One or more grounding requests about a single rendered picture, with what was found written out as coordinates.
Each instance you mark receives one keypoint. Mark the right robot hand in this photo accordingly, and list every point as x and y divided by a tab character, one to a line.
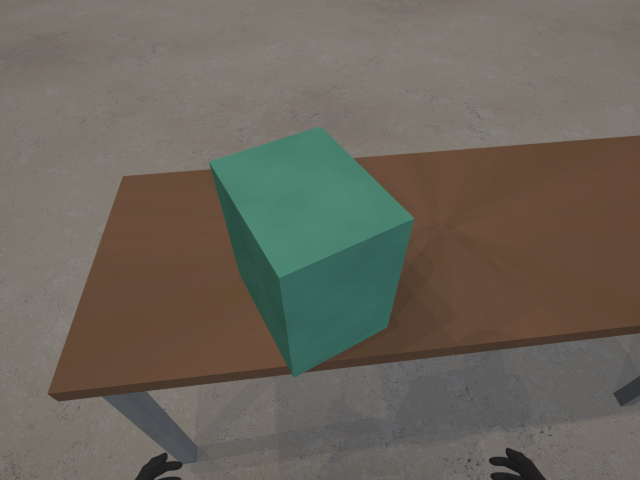
517	462

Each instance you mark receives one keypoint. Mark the table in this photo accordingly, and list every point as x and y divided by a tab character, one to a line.
511	246

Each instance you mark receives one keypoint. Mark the carton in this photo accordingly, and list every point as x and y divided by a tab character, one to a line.
318	242

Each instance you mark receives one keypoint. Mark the left robot hand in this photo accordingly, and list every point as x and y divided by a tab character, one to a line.
157	466

